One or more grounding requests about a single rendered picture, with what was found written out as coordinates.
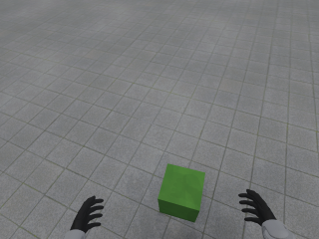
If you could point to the robot right hand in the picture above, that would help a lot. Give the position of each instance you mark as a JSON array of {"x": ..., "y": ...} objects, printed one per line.
[{"x": 262, "y": 211}]

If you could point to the carton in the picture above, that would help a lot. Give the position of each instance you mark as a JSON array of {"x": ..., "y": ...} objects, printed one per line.
[{"x": 181, "y": 192}]

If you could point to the robot left hand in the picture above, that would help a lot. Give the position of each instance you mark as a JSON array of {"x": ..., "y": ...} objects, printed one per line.
[{"x": 83, "y": 217}]

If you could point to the right robot forearm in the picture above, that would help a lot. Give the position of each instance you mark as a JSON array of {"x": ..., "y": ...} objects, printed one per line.
[{"x": 275, "y": 229}]

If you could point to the left robot forearm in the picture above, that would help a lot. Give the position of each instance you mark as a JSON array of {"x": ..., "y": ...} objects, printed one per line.
[{"x": 74, "y": 234}]

